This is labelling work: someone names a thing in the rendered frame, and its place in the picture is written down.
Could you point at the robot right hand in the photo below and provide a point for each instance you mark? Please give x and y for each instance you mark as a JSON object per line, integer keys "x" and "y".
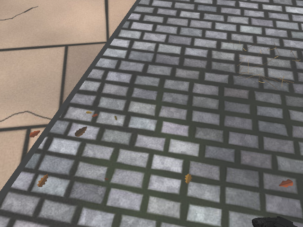
{"x": 272, "y": 222}

